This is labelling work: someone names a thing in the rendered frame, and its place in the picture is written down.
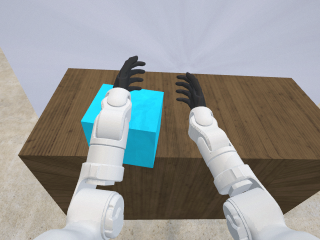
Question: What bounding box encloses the robot right hand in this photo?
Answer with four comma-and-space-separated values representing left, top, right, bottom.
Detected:
175, 72, 207, 110

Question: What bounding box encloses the robot left upper arm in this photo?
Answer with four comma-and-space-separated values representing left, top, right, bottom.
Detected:
33, 187, 124, 240

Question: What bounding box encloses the carton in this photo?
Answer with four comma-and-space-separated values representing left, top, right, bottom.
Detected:
81, 84, 164, 168

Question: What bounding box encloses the robot right forearm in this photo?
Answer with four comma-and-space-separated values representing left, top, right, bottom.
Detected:
188, 106, 286, 224

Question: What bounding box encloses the robot right upper arm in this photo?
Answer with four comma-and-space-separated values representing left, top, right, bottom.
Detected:
223, 187, 320, 240

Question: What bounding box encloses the robot left forearm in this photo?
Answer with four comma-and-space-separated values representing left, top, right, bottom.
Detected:
66, 87, 132, 224

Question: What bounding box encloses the pedestal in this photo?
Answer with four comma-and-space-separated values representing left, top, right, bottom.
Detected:
18, 68, 320, 220

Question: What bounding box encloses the robot left hand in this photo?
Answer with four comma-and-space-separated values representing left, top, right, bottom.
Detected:
113, 55, 146, 92

